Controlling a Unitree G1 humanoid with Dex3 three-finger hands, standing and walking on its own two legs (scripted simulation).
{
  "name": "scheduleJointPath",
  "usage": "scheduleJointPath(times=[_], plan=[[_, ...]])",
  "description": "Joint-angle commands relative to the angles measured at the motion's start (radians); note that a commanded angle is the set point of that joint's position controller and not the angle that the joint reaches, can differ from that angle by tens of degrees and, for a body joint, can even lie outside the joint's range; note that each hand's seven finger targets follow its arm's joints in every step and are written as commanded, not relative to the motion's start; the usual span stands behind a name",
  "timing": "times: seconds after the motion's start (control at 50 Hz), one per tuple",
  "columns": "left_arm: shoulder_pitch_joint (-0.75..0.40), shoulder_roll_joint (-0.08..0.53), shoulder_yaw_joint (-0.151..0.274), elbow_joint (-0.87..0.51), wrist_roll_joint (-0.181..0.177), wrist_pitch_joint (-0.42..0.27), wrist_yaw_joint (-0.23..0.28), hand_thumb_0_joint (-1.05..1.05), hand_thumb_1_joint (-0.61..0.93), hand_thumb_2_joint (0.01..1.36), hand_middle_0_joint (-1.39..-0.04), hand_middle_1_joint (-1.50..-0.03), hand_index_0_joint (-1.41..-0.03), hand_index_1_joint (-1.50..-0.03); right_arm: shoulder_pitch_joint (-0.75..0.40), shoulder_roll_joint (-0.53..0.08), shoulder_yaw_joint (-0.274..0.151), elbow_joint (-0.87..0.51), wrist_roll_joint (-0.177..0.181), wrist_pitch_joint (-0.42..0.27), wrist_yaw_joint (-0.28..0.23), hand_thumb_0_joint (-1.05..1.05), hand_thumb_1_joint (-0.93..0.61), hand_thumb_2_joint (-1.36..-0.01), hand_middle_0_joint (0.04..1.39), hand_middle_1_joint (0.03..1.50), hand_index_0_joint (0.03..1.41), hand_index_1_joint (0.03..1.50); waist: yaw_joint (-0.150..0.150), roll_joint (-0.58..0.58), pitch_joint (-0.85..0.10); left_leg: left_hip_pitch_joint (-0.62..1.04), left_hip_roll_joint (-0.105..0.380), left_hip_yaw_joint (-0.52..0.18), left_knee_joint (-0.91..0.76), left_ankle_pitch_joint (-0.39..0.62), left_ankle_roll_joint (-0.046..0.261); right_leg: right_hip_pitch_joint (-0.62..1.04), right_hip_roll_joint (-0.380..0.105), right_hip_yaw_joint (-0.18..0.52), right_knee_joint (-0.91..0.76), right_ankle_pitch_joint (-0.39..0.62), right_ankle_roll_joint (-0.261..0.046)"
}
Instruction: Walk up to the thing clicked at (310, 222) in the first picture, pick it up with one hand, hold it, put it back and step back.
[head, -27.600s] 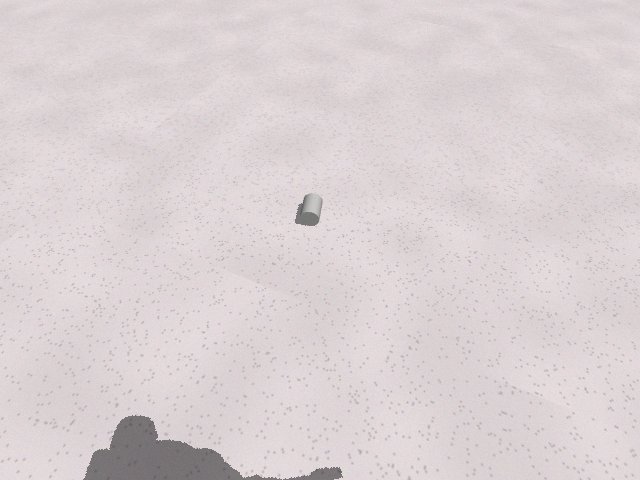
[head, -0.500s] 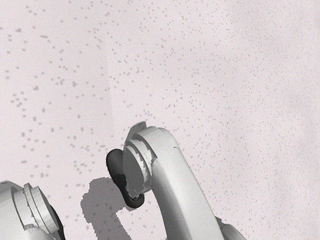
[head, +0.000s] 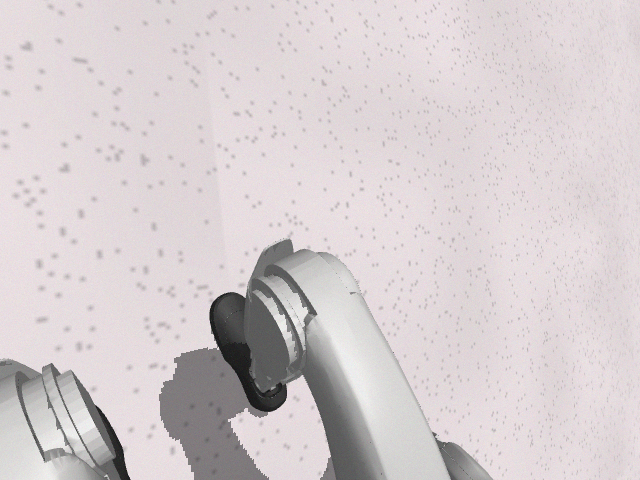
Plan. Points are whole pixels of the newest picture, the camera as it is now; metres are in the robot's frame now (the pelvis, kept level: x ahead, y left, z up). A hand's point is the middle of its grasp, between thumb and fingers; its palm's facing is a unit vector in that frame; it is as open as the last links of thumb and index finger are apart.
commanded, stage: rest palm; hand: left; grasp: from above
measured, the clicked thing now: out of the picture +0.56 +0.29 -0.28
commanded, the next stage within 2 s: close in 0.44 s
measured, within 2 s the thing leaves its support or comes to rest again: neither
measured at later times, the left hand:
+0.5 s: hand out of the picture +0.53 +0.28 -0.24, palm faces -0.46 -0.10 -0.88, open 13.6 cm
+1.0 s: hand out of the picture +0.54 +0.27 -0.24, palm faces -0.44 -0.10 -0.89, open 11.9 cm
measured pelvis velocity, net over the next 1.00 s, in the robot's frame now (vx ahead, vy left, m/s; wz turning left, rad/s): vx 0.00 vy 0.00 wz -0.01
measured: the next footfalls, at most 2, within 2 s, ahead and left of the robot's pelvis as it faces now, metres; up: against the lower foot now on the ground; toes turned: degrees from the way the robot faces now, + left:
none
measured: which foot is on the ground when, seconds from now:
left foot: down 0.00-1.00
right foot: down 0.00-1.00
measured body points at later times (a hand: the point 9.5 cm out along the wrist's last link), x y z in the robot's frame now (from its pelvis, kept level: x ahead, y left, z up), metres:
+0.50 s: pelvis +0.00 +0.00 +0.00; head +0.31 +0.11 +0.30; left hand +0.55 +0.28 -0.19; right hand +0.00 -0.25 -0.04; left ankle +0.06 +0.11 -0.29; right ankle +0.14 -0.12 -0.29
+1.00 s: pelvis +0.00 +0.00 +0.00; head +0.31 +0.11 +0.30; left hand +0.56 +0.28 -0.19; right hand +0.00 -0.25 -0.04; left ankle +0.06 +0.11 -0.29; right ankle +0.14 -0.12 -0.29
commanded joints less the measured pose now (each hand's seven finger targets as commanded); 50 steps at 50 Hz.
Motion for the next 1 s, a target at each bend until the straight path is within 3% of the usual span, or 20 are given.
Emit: scheduleJointPath(times=[0.0, 0.06, 0.08, 0.14, 0.18, 0.32, 0.34, 0.4, 0.46, 0.5, 0.58, 0.66, 0.68, 0.76, 0.8, 0.86, 0.88, 0.92, 0.94, 0.98], plan=[[-0.328, 0.108, -0.014, -0.095, -0.008, 0.018, 0.065, 0.0, -0.462, 0.956, -0.172, -0.845, -0.134, -0.882, 0.25, -0.324, -0.098, 0.049, 0.0, 0.002, -0.003, 0.0, -0.901, -0.903, 0.2, 0.3, 0.199, 0.3, -0.107, 0.595, -0.658, 0.525, 0.053, 0.049, -0.259, 0.299, -0.035, 0.395, 0.024, -0.091, -0.15, 0.217, -0.094], [-0.349, 0.127, -0.006, -0.124, -0.004, 0.027, 0.068, 0.0, -0.459, 0.931, -0.16, -0.831, -0.127, -0.864, 0.251, -0.335, -0.097, 0.054, -0.005, 0.0, 0.001, 0.0, -0.897, -0.901, 0.2, 0.3, 0.199, 0.3, -0.112, 0.64, -0.665, 0.578, 0.061, 0.032, -0.266, 0.362, -0.05, 0.367, 0.014, -0.092, -0.149, 0.234, -0.095], [-0.34, 0.141, 0.0, -0.111, 0.0, 0.034, 0.07, 0.0, -0.45, 0.914, -0.151, -0.848, -0.129, -0.869, 0.247, -0.337, -0.1, 0.052, -0.003, 0.001, 0.001, 0.0, -0.898, -0.901, 0.2, 0.3, 0.199, 0.3, -0.094, 0.641, -0.677, 0.585, 0.062, 0.029, -0.274, 0.367, -0.052, 0.373, 0.015, -0.09, -0.145, 0.237, -0.098], [-0.31, 0.143, 0.017, -0.105, -0.007, 0.048, 0.065, 0.0, -0.455, 0.94, -0.163, -0.849, -0.131, -0.88, 0.24, -0.344, -0.096, 0.035, -0.004, 0.001, 0.008, 0.0, -0.899, -0.902, 0.2, 0.3, 0.199, 0.3, -0.098, 0.614, -0.659, 0.541, 0.06, 0.035, -0.268, 0.359, -0.05, 0.393, 0.009, -0.085, -0.151, 0.241, -0.098], [-0.307, 0.162, 0.02, -0.095, -0.005, 0.054, 0.062, 0.0, -0.452, 0.93, -0.158, -0.868, -0.132, -0.893, 0.228, -0.341, -0.096, 0.024, 0.002, 0.0, 0.008, 0.0, -0.901, -0.903, 0.2, 0.3, 0.199, 0.3, -0.08, 0.605, -0.668, 0.501, 0.051, 0.054, -0.262, 0.318, -0.038, 0.423, 0.014, -0.078, -0.152, 0.231, -0.102], [-0.289, 0.211, 0.06, -0.143, -0.025, 0.039, 0.036, 0.0, -0.411, 0.908, -0.174, -0.886, -0.16, -0.899, 0.245, -0.347, -0.093, 0.016, -0.004, -0.004, 0.006, 0.0, -0.904, -0.904, 0.2, 0.3, 0.199, 0.3, -0.093, 0.56, -0.669, 0.455, 0.046, 0.072, -0.253, 0.262, -0.028, 0.475, 0.015, -0.073, -0.17, 0.201, -0.099], [-0.282, 0.215, 0.054, -0.142, -0.029, 0.038, 0.035, 0.0, -0.408, 0.913, -0.172, -0.894, -0.158, -0.907, 0.238, -0.341, -0.093, 0.015, -0.005, -0.003, 0.005, 0.0, -0.903, -0.903, 0.2, 0.3, 0.199, 0.3, -0.081, 0.554, -0.689, 0.463, 0.046, 0.074, -0.253, 0.244, -0.024, 0.481, 0.024, -0.076, -0.172, 0.183, -0.097], [-0.301, 0.187, 0.042, -0.154, -0.038, 0.022, 0.031, 0.0, -0.423, 0.907, -0.16, -0.895, -0.147, -0.906, 0.249, -0.348, -0.094, 0.021, -0.006, -0.006, 0.002, 0.0, -0.903, -0.904, 0.2, 0.3, 0.2, 0.3, -0.1, 0.564, -0.657, 0.463, 0.048, 0.06, -0.255, 0.234, -0.029, 0.445, 0.02, -0.085, -0.17, 0.17, -0.1], [-0.334, 0.194, 0.03, -0.176, -0.037, 0.007, 0.036, 0.0, -0.418, 0.954, -0.185, -0.889, -0.157, -0.917, 0.247, -0.347, -0.09, 0.034, -0.005, -0.004, -0.002, 0.0, -0.903, -0.904, 0.2, 0.3, 0.199, 0.3, -0.104, 0.586, -0.683, 0.486, 0.054, 0.054, -0.255, 0.246, -0.032, 0.448, 0.021, -0.088, -0.169, 0.18, -0.097], [-0.32, 0.205, 0.035, -0.187, -0.029, 0.007, 0.039, 0.0, -0.404, 0.984, -0.196, -0.902, -0.166, -0.932, 0.249, -0.341, -0.089, 0.039, -0.003, -0.007, -0.001, 0.0, -0.903, -0.904, 0.2, 0.3, 0.199, 0.3, -0.09, 0.606, -0.701, 0.523, 0.056, 0.053, -0.252, 0.278, -0.036, 0.443, 0.02, -0.088, -0.16, 0.201, -0.097], [-0.294, 0.158, 0.014, -0.121, -0.029, 0.015, 0.051, 0.0, -0.28, 0.927, -0.241, -0.907, -0.231, -0.915, 0.253, -0.335, -0.087, 0.046, -0.003, -0.005, 0.004, 0.0, -0.894, -0.899, 0.2, 0.3, 0.2, 0.3, -0.101, 0.575, -0.663, 0.495, 0.056, 0.05, -0.25, 0.287, -0.033, 0.43, 0.022, -0.09, -0.161, 0.217, -0.093], [-0.28, 0.174, 0.018, -0.099, -0.017, 0.026, 0.06, 0.0, -0.245, 0.874, -0.248, -0.898, -0.253, -0.892, 0.244, -0.341, -0.088, 0.04, -0.002, -0.006, 0.006, 0.0, -0.893, -0.898, 0.2, 0.3, 0.2, 0.3, -0.087, 0.579, -0.656, 0.503, 0.055, 0.048, -0.255, 0.3, -0.035, 0.422, 0.021, -0.089, -0.157, 0.218, -0.096], [-0.282, 0.165, 0.018, -0.102, -0.023, 0.028, 0.06, 0.0, -0.229, 0.837, -0.248, -0.886, -0.26, -0.872, 0.244, -0.338, -0.083, 0.041, -0.005, -0.008, 0.01, 0.0, -0.893, -0.898, 0.2, 0.3, 0.2, 0.3, -0.096, 0.576, -0.646, 0.49, 0.056, 0.049, -0.251, 0.307, -0.035, 0.429, 0.019, -0.088, -0.154, 0.228, -0.096], [-0.301, 0.207, 0.036, -0.117, -0.022, 0.028, 0.066, 0.0, -0.19, 0.807, -0.278, -0.871, -0.294, -0.853, 0.234, -0.343, -0.083, 0.036, -0.003, -0.01, 0.007, 0.0, -0.895, -0.899, 0.2, 0.3, 0.2, 0.3, -0.086, 0.592, -0.67, 0.486, 0.053, 0.064, -0.244, 0.287, -0.031, 0.454, 0.022, -0.083, -0.164, 0.217, -0.098], [-0.288, 0.196, 0.039, -0.116, -0.02, 0.028, 0.059, 0.0, -0.159, 0.82, -0.299, -0.869, -0.314, -0.852, 0.243, -0.348, -0.082, 0.034, -0.008, -0.012, 0.011, 0.0, -0.893, -0.898, 0.2, 0.3, 0.2, 0.3, -0.102, 0.593, -0.657, 0.503, 0.056, 0.053, -0.251, 0.314, -0.037, 0.448, 0.015, -0.084, -0.157, 0.232, -0.097], [-0.294, 0.203, 0.035, -0.1, -0.028, 0.027, 0.057, 0.0, -0.146, 0.814, -0.32, -0.856, -0.33, -0.844, 0.232, -0.354, -0.08, 0.029, -0.007, -0.01, 0.009, 0.0, -0.895, -0.899, 0.2, 0.3, 0.2, 0.3, -0.103, 0.574, -0.635, 0.465, 0.055, 0.052, -0.249, 0.272, -0.032, 0.439, 0.018, -0.085, -0.168, 0.198, -0.098], [-0.263, 0.207, 0.032, -0.066, -0.029, 0.03, 0.06, 0.0, -0.152, 0.791, -0.306, -0.861, -0.323, -0.841, 0.223, -0.348, -0.078, 0.021, -0.008, -0.009, 0.006, 0.0, -0.896, -0.899, 0.2, 0.3, 0.2, 0.3, -0.091, 0.548, -0.644, 0.468, 0.054, 0.057, -0.254, 0.257, -0.028, 0.458, 0.025, -0.087, -0.172, 0.187, -0.096], [-0.299, 0.222, 0.043, -0.128, -0.021, 0.025, 0.058, 0.0, -0.115, 0.793, -0.331, -0.868, -0.353, -0.845, 0.24, -0.351, -0.079, 0.027, -0.007, -0.007, 0.007, 0.0, -0.896, -0.899, 0.2, 0.3, 0.2, 0.3, -0.092, 0.599, -0.673, 0.507, 0.058, 0.05, -0.257, 0.29, -0.034, 0.451, 0.017, -0.087, -0.161, 0.208, -0.095], [-0.247, 0.19, 0.025, -0.067, -0.022, 0.03, 0.051, 0.0, -0.098, 0.788, -0.335, -0.875, -0.361, -0.848, 0.229, -0.344, -0.077, 0.024, -0.007, -0.008, 0.007, 0.0, -0.896, -0.899, 0.2, 0.3, 0.2, 0.3, -0.088, 0.568, -0.655, 0.496, 0.056, 0.05, -0.254, 0.28, -0.031, 0.445, 0.022, -0.089, -0.157, 0.2, -0.094], [-0.25, 0.178, 0.015, -0.047, -0.031, 0.026, 0.055, 0.0, -0.087, 0.8, -0.358, -0.861, -0.375, -0.842, 0.226, -0.354, -0.077, 0.022, -0.009, -0.005, 0.006, 0.0, -0.896, -0.899, 0.2, 0.3, 0.2, 0.3, -0.104, 0.537, -0.62, 0.445, 0.055, 0.052, -0.253, 0.247, -0.025, 0.455, 0.025, -0.093, -0.17, 0.183, -0.094]])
